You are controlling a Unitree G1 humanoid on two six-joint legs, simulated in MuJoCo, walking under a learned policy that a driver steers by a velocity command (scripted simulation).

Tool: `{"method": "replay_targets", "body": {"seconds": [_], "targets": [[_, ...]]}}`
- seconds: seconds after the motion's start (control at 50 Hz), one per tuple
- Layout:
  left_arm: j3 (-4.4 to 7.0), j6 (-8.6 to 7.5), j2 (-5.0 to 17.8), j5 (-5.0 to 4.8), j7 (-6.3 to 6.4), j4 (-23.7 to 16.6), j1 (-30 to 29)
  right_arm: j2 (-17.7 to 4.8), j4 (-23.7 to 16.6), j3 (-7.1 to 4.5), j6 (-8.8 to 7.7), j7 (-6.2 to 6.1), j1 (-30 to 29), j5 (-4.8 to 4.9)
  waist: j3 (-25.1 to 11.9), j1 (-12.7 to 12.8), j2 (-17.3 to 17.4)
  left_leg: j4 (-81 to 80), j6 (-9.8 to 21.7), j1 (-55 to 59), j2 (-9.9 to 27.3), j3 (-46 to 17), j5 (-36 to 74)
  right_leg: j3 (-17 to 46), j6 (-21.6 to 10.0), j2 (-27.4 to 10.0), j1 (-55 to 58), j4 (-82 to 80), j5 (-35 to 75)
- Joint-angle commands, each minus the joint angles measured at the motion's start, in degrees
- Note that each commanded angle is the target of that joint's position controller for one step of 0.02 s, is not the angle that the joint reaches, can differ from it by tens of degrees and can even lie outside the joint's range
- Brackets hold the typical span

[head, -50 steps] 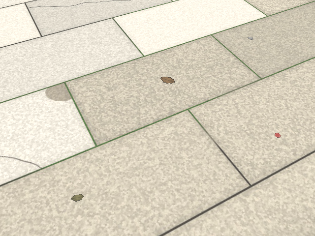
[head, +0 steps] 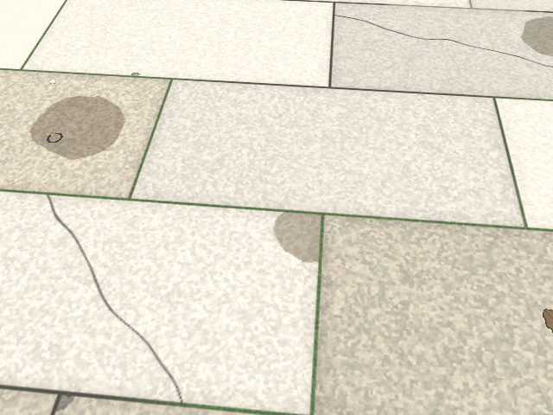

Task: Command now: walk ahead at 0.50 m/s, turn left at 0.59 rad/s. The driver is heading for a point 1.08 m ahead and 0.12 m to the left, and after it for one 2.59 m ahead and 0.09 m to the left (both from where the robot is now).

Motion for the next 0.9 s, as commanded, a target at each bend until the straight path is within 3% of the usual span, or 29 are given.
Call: {"method": "replay_targets", "body": {"seconds": [0.02,0.04,0.08,0.1,0.12,0.14,0.16,0.18,0.2,0.22,0.24,0.26,0.32,0.38,0.42,0.48,0.54,0.58,0.6,0.62,0.64,0.66,0.68,0.7,0.72,0.76,0.8,0.84,0.9], "targets": [[2.48,-0.26,10.34,-0.81,0.02,-2.89,-1.87,-1.88,-5.76,-0.12,-0.82,1.34,-6.39,0.20,2.25,-0.62,-6.30,-4.48,1.51,1.62,-0.53,2.55,-1.54,3.84,-8.05,-15.47,0.99,-4.08,16.83],[2.73,0.09,10.98,-1.08,-0.02,-2.61,-1.76,-2.36,-6.22,-0.31,-0.77,1.57,-6.78,0.15,2.67,-0.94,-6.60,-5.39,2.44,2.21,-1.18,3.57,-4.54,3.16,-7.65,-16.03,2.44,-2.40,20.55],[3.28,0.90,12.96,-1.63,0.13,-2.60,-2.48,-4.26,-6.15,-1.40,-0.69,1.63,-3.41,-0.10,0.18,-3.87,-8.24,-6.53,4.92,9.51,-4.85,7.24,-11.03,0.89,-6.49,-15.90,3.96,6.13,40.65],[3.22,1.39,13.14,-1.88,0.23,-2.69,-3.41,-5.99,-4.19,-2.63,-0.67,1.45,4.00,0.09,-3.55,-8.34,-7.69,-9.92,6.74,19.49,-7.89,9.25,-9.28,-1.31,-5.28,-14.31,2.47,16.17,48.59],[2.51,1.38,11.62,-1.20,0.48,-2.89,-2.39,-10.03,-1.11,-4.73,-0.43,0.65,14.33,0.30,-9.11,-12.77,-5.54,-10.83,9.09,36.67,-8.87,6.77,-6.93,-2.51,-3.08,-12.08,-6.62,30.54,44.29],[0.12,0.53,4.74,1.60,0.06,-6.25,0.90,-17.76,-0.34,-6.30,-0.46,-0.36,18.06,0.69,-13.64,-9.90,10.16,-12.88,17.84,57.78,7.20,-21.47,-9.88,-1.47,0.85,-4.87,-32.46,53.62,1.02],[-0.90,-2.16,4.34,0.32,-0.66,-8.01,-0.88,-17.56,-2.23,-5.37,-1.35,-0.15,19.58,0.26,-23.87,-10.00,11.37,-24.75,24.93,65.31,14.91,-47.44,-21.73,12.94,1.02,2.60,-43.80,64.71,-19.90],[0.28,-3.55,8.95,-2.14,-1.22,-9.37,-8.11,-12.72,-1.46,-3.90,-2.06,0.12,18.94,-0.41,-17.61,-12.32,4.99,-26.45,20.69,62.62,13.27,-39.62,-17.85,15.97,-0.49,-0.47,-49.92,66.01,-14.33],[0.01,-4.18,8.53,-1.95,-1.10,-9.72,-9.96,-10.51,-1.36,-3.23,-2.57,0.03,15.94,-0.08,-12.25,-10.69,3.46,-25.68,18.39,55.05,10.83,-31.43,-12.24,15.70,-1.67,-2.74,-49.32,61.66,-8.96],[0.13,-4.23,8.38,-0.36,-0.48,-8.93,-10.00,-8.52,-2.17,-2.52,-2.70,-0.07,11.29,0.15,-8.83,-7.99,-0.08,-25.57,16.46,46.48,8.41,-25.11,-6.65,15.83,-1.46,-4.94,-45.11,56.93,-5.14],[0.67,-3.74,9.04,0.62,-0.22,-8.63,-9.37,-6.81,-3.07,-1.86,-2.73,-0.19,8.01,-0.14,-6.86,-5.75,0.20,-26.68,15.63,39.77,6.51,-21.04,-1.02,15.92,-1.07,-6.21,-40.54,52.90,-2.69],[0.82,-2.98,8.92,0.77,-0.36,-8.71,-8.68,-6.54,-3.74,-1.70,-2.75,-0.35,6.74,-0.53,-6.14,-4.39,0.83,-27.97,15.53,35.81,5.51,-19.73,1.81,15.99,-0.66,-6.52,-37.49,51.20,-1.40],[0.42,-1.50,6.44,1.28,-0.45,-9.86,-10.16,-7.93,-3.14,-2.11,-3.11,-1.25,8.13,-0.12,-4.34,-3.59,-0.37,-29.41,15.78,30.28,3.99,-15.78,8.51,14.43,1.53,-5.33,-36.35,43.54,2.55],[-0.60,-1.49,4.04,1.33,-0.87,-12.07,-17.19,-8.56,-2.09,-2.34,-2.77,-2.25,10.59,0.28,-1.98,-5.77,0.82,-29.18,13.25,27.18,0.81,-12.08,6.62,13.64,2.46,-2.67,-34.56,28.94,13.77],[-1.14,-1.78,3.30,0.81,-1.67,-12.69,-20.45,-8.26,-1.30,-2.16,-2.60,-2.47,12.10,0.17,-1.51,-7.46,2.44,-29.16,11.64,26.14,-0.12,-10.64,2.68,12.83,2.13,-0.91,-30.78,20.57,21.49],[-1.06,-2.28,4.44,0.17,-2.62,-13.87,-23.77,-7.86,0.72,-1.90,-2.71,-2.42,15.72,0.30,-0.33,-9.31,2.77,-28.02,11.11,29.31,2.49,-13.33,-1.19,13.57,0.89,-0.35,-29.26,16.07,24.48],[-0.56,-2.76,6.18,0.25,-3.14,-14.62,-23.85,-8.23,1.92,-2.06,-2.24,-2.74,17.35,0.02,0.51,-8.80,3.38,-24.03,10.30,36.71,5.79,-16.56,1.86,14.08,-1.69,-0.38,-30.81,13.47,17.97],[0.15,-2.99,7.53,0.34,-2.95,-13.68,-19.03,-8.51,1.79,-2.16,-1.80,-2.80,16.12,-0.15,-1.06,-5.92,4.39,-18.76,8.95,38.73,5.26,-16.24,13.69,12.02,-3.89,1.18,-24.69,11.57,13.54],[1.07,-3.10,9.24,0.74,-2.69,-12.01,-12.58,-7.51,1.32,-1.72,-1.72,-2.62,15.32,-0.37,-5.62,-2.81,3.48,-11.02,7.60,37.47,2.28,-14.00,20.48,11.63,-5.85,1.04,-14.77,11.35,15.31],[1.71,-3.06,11.74,1.41,-2.41,-10.80,-3.03,-5.84,-0.14,-0.77,-1.71,-2.53,14.58,-1.17,-14.06,1.28,-0.47,3.70,5.63,29.19,-1.26,-11.16,11.96,19.75,-9.48,-6.69,1.32,14.05,17.83],[2.93,-2.53,15.58,1.58,-2.69,-8.42,3.93,-1.55,0.20,0.48,-2.43,-2.37,23.71,0.21,-22.40,-0.78,-17.26,25.52,0.70,7.41,-10.44,-6.44,-18.65,45.25,-19.56,-19.05,22.77,10.29,5.88],[1.71,-2.29,10.89,-0.22,-3.07,-7.70,4.88,-4.78,1.10,0.34,-2.96,-2.28,23.05,0.56,-20.97,0.33,-16.72,32.30,0.60,-1.13,-9.45,-9.97,-32.24,56.41,-19.47,-21.00,23.31,3.68,-7.56],[0.79,-1.97,8.05,-0.59,-2.82,-8.36,0.89,-8.24,-0.16,-0.56,-3.15,-2.09,16.05,0.97,-11.46,1.06,-10.31,34.58,0.68,-4.93,-6.56,-9.48,-27.87,48.95,-16.84,-19.27,15.57,2.25,-10.69],[0.29,-1.44,7.35,0.12,-2.60,-9.16,-3.04,-8.05,-1.46,-0.36,-3.31,-2.14,11.29,0.49,-6.51,-0.22,-5.29,32.47,0.77,-3.79,-3.75,-6.55,-23.11,42.03,-15.11,-16.97,7.23,1.16,-6.57],[-0.15,-1.18,6.38,0.60,-2.62,-9.05,-5.30,-7.38,-2.24,-0.45,-3.54,-2.06,8.57,-0.47,-2.30,-1.63,-3.74,28.42,0.61,-2.73,-1.84,-5.14,-20.24,37.23,-14.83,-14.81,0.15,-0.49,-0.36],[-0.73,-1.49,5.18,1.12,-2.65,-8.84,-6.43,-5.63,-1.76,-0.48,-3.28,-1.92,10.24,-0.61,-2.04,-4.18,-6.36,23.23,0.38,2.59,0.50,-4.36,-17.36,31.38,-13.93,-11.59,-5.55,-2.68,7.75],[-0.56,-1.83,6.09,0.47,-2.58,-7.96,-5.55,-3.82,-1.58,-0.05,-2.91,-1.92,10.60,-0.65,-2.20,-4.75,-7.19,19.12,-0.35,3.05,1.18,-2.96,-16.30,27.58,-14.72,-11.04,-7.18,-4.33,13.06],[-0.05,-1.75,8.03,0.18,-2.17,-7.10,-4.48,-2.98,-2.89,0.43,-2.91,-1.99,6.73,-1.04,-1.26,-4.10,-6.22,12.78,-1.34,1.10,1.85,-2.09,-11.71,24.67,-15.17,-11.10,-7.31,-5.92,16.96],[0.14,-1.12,9.03,-0.26,-1.71,-6.05,-2.68,-1.91,-3.84,1.03,-3.36,-1.58,1.26,-0.99,-0.58,-2.32,-5.80,1.48,-1.78,2.65,1.23,-0.83,-1.34,19.46,-13.29,-8.98,-7.09,-6.61,18.94]]}}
